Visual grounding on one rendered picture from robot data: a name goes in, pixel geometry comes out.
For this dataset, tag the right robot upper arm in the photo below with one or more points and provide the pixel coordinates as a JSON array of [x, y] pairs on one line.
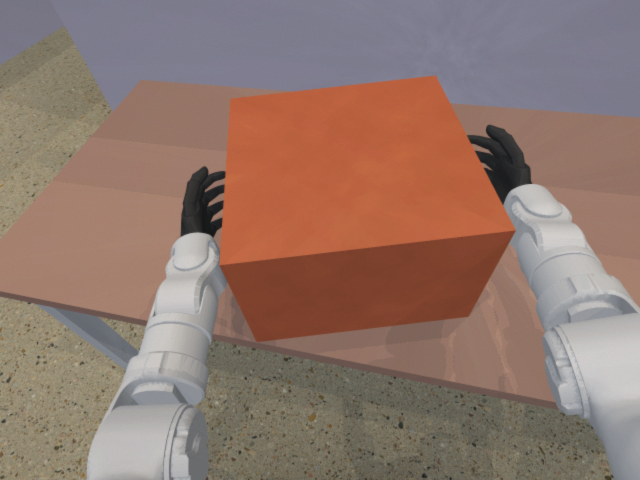
[[593, 370]]

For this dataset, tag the robot right forearm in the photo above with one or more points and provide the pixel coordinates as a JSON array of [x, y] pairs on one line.
[[562, 270]]

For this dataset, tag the carton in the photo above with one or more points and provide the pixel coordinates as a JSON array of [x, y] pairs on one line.
[[355, 207]]

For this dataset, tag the right robot hand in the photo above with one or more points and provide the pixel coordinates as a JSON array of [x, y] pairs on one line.
[[509, 169]]

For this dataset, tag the left robot upper arm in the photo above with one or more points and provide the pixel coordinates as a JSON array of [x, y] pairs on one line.
[[151, 442]]

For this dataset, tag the table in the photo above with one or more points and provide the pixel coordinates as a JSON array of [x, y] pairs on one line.
[[96, 242]]

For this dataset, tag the robot left forearm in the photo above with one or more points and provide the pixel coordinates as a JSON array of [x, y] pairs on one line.
[[171, 364]]

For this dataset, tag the left robot hand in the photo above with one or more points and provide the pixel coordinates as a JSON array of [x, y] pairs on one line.
[[196, 214]]

